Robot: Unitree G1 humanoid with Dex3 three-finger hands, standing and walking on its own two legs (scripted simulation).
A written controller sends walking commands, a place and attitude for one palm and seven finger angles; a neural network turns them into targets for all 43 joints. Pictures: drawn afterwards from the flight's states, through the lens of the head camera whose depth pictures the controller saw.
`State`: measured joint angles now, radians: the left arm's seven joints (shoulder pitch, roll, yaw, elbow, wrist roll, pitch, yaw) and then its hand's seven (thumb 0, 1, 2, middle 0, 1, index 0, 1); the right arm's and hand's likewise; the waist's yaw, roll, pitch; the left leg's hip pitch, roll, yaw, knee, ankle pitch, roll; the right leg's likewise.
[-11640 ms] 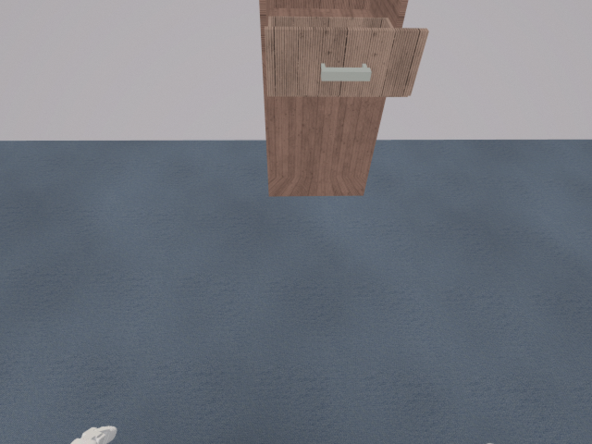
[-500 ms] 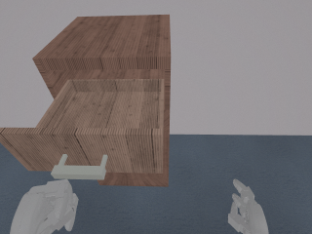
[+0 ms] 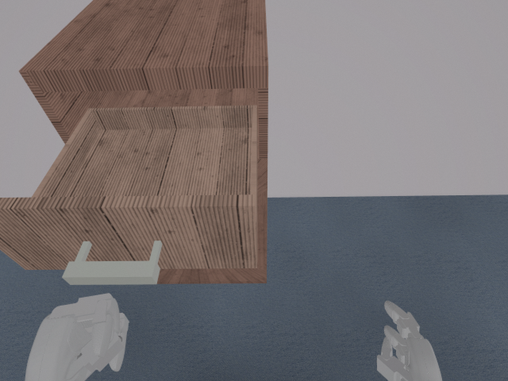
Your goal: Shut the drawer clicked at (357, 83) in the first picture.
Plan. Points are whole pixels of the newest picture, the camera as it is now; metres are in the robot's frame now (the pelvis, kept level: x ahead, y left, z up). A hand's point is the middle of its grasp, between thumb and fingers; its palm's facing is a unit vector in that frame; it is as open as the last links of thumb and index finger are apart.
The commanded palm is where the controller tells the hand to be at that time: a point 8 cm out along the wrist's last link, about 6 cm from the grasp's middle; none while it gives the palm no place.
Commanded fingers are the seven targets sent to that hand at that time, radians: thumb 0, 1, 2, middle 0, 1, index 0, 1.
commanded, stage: bring the fist close to the handle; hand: left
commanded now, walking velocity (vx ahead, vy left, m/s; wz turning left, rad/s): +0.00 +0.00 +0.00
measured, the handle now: (117, 259) +0.27 +0.24 +0.06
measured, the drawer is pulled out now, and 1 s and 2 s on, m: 0.29 0.29 0.20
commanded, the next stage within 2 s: push the drawer shut in 0.70 s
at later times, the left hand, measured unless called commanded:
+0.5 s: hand (133, 330) +0.18 +0.18 +0.06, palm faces +0.09 -1.00 -0.04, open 3.3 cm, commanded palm +0.13 +0.23 +0.06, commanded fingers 0.00 0.90 0.90 -1.40 -1.60 -1.40 -1.60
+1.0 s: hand (139, 315) +0.20 +0.18 +0.06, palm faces +0.09 -0.99 -0.05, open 3.3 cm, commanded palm +0.17 +0.23 +0.06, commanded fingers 0.00 0.90 0.90 -1.40 -1.60 -1.40 -1.60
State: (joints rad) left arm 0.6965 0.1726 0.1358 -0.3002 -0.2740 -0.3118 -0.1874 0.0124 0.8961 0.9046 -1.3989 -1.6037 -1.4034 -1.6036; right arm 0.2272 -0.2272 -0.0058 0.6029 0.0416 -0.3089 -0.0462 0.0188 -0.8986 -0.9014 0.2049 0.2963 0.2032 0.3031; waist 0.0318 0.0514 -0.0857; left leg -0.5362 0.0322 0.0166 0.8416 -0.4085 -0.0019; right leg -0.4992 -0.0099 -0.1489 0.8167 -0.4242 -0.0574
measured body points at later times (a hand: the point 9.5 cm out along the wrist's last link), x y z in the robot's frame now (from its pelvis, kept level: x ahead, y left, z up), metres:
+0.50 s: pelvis +0.00 +0.02 -0.02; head +0.03 +0.01 +0.43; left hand +0.17 +0.23 +0.06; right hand +0.18 -0.21 -0.10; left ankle +0.01 +0.12 -0.70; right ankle +0.00 -0.08 -0.70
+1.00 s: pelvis +0.00 +0.01 -0.02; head +0.05 +0.00 +0.42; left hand +0.19 +0.23 +0.06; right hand +0.18 -0.22 -0.10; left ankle +0.01 +0.12 -0.70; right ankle +0.00 -0.08 -0.70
